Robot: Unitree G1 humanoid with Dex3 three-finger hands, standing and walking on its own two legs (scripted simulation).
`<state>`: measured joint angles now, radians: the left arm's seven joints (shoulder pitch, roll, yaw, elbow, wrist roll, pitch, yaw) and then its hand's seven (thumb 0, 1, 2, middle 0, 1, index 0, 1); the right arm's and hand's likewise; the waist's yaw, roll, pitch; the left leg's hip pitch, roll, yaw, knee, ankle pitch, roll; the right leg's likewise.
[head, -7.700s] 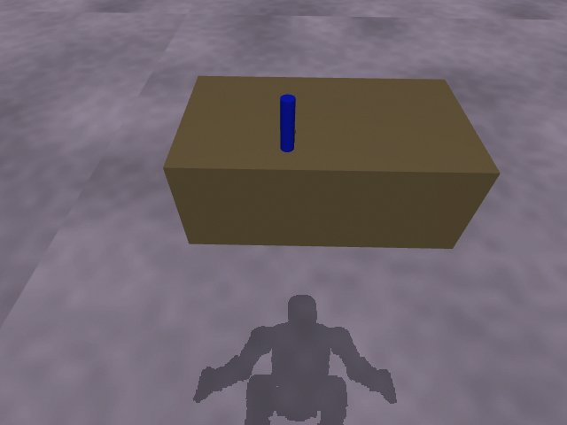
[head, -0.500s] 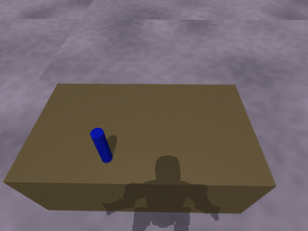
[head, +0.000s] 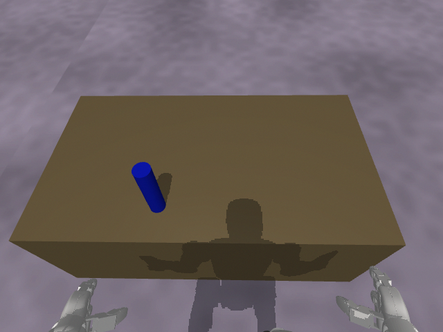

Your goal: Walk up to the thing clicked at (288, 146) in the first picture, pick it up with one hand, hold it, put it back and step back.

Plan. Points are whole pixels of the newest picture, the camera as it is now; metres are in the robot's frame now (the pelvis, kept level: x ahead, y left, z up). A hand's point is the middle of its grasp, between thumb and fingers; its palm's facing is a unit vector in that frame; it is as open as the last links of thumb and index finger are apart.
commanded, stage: go down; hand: left
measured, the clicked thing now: (150, 189) +0.51 +0.23 -0.21
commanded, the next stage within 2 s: none
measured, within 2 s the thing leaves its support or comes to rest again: neither
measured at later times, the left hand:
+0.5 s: hand (96, 315) +0.17 +0.26 -0.12, palm faces +0.05 -0.94 -0.33, open 17.2 cm
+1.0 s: hand (86, 315) +0.17 +0.27 -0.11, palm faces +0.08 -0.94 -0.33, open 17.4 cm
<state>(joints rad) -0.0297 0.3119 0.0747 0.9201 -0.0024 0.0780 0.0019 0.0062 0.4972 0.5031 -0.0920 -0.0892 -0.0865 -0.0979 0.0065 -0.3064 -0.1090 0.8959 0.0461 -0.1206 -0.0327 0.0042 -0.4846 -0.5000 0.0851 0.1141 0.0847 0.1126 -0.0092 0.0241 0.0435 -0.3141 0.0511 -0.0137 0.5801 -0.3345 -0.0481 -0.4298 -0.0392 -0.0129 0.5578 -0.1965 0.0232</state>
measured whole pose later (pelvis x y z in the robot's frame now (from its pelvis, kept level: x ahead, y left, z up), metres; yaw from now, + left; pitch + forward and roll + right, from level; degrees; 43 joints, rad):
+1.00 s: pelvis +0.02 +0.02 -0.03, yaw +2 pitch +9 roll -1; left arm 0.29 0.33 0.15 0.26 0.01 0.42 -0.07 -0.01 -0.55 0.07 -0.09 -0.05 -0.08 -0.06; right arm 0.28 -0.25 -0.13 0.53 0.02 -0.13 -0.04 -0.01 0.50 -0.05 0.06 0.05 0.05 0.05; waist -0.01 0.03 -0.10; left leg -0.50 0.02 -0.04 0.83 -0.48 -0.02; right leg -0.59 -0.07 -0.03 0.78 -0.34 0.05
